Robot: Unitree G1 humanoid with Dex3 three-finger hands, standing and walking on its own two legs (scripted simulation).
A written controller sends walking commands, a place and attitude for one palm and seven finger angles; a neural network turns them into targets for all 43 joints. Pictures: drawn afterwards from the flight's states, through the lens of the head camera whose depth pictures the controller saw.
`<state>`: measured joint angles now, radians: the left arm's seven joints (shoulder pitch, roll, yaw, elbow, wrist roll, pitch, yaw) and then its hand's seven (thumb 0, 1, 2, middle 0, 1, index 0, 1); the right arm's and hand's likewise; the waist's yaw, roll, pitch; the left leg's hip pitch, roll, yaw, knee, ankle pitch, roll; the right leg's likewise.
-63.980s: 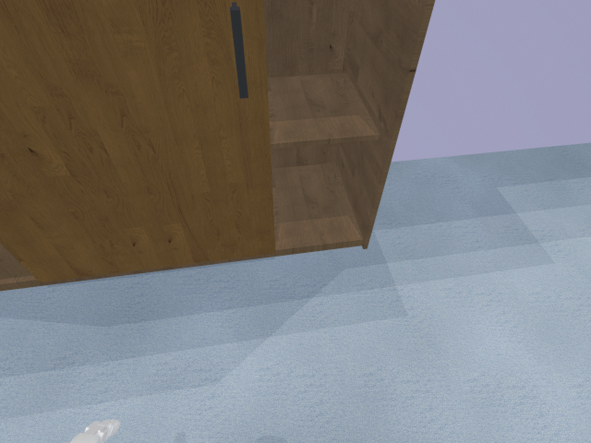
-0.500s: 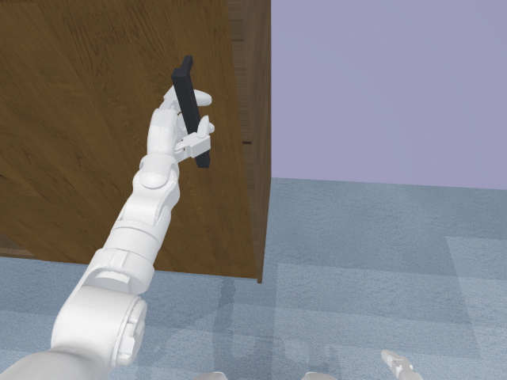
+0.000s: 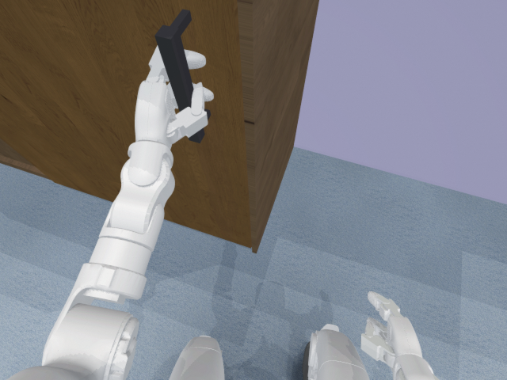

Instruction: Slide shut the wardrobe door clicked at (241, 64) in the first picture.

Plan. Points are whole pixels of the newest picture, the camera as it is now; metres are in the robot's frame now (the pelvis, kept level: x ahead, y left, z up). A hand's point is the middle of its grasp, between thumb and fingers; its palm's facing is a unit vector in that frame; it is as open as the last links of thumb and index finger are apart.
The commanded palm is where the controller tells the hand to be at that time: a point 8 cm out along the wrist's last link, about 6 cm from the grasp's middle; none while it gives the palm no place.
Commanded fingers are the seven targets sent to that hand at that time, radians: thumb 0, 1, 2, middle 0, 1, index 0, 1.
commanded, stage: step sideways, sliding the door along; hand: left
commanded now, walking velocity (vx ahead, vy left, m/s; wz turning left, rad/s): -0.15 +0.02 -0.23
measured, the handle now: (190, 85) +0.47 +0.19 +0.13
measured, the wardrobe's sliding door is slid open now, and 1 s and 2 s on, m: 0.00 0.00 0.00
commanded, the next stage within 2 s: stop walking and hold the door there in 1.50 s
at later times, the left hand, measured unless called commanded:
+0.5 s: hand (210, 107) +0.43 +0.15 +0.13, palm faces +0.50 -0.86 -0.05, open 6.6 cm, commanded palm +0.38 +0.08 +0.13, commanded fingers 0.00 0.90 0.90 -0.45 -1.40 -0.45 -1.40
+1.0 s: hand (208, 103) +0.43 +0.15 +0.14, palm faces +0.51 -0.86 +0.08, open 6.4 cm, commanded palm +0.37 +0.06 +0.13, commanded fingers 0.00 0.90 0.90 -0.45 -1.40 -0.45 -1.40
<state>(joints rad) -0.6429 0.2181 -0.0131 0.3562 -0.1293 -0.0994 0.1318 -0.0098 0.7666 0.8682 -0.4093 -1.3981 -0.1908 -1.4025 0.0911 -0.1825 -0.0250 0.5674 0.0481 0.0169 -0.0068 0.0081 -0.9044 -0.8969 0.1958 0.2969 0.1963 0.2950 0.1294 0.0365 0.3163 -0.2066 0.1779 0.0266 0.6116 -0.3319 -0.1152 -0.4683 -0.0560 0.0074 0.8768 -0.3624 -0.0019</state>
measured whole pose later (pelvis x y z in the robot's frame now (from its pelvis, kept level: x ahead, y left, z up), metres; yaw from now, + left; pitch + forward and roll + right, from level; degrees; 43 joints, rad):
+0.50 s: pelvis +0.10 -0.09 +0.01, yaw +0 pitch -2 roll -1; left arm -0.22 0.15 0.16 -0.08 -0.11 -0.03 0.27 0.00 0.74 0.88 -0.30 -1.40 -0.10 -1.39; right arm 0.13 -0.21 -0.04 0.54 0.06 -0.12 0.01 0.01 -0.91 -0.90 0.19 0.30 0.19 0.29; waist 0.17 0.07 0.27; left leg -0.13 0.16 0.13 0.58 -0.38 -0.07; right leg -0.36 -0.04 -0.07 0.79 -0.32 0.01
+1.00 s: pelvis +0.21 -0.03 +0.01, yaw -1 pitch -2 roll -4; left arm 0.40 -0.07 -0.08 -0.55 0.00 -0.07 0.30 0.04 0.74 0.86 -0.16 -1.40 -0.20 -1.33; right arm 0.14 -0.18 0.00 0.43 0.04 -0.17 0.04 0.01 -0.90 -0.90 0.20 0.30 0.20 0.30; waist 0.18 0.06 0.18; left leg -0.05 0.11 0.18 0.52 -0.43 0.00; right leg -0.50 -0.06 -0.13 0.97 -0.33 0.00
